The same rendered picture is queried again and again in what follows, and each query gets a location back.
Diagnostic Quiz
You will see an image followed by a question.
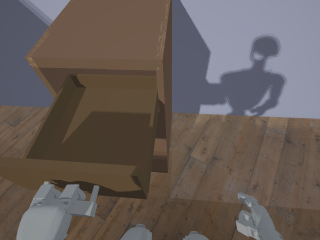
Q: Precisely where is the right robot hand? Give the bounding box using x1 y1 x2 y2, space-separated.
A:
236 192 276 240

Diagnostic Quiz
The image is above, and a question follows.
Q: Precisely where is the robot right forearm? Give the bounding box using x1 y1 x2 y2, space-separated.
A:
257 228 284 240

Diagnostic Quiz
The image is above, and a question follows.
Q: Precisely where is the robot left shin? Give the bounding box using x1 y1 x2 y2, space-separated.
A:
136 224 146 228

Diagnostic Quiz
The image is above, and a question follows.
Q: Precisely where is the handle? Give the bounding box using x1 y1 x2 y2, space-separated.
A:
29 181 100 218

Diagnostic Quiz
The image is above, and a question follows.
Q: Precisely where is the robot left thigh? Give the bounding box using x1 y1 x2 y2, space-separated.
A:
120 227 152 240

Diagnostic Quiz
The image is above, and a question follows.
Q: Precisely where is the drawer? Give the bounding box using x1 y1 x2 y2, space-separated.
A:
0 73 159 200

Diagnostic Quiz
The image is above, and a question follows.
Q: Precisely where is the left robot hand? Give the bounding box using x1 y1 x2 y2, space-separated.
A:
16 184 86 240

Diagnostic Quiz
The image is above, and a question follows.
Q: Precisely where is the cabinet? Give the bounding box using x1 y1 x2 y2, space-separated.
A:
25 0 172 173

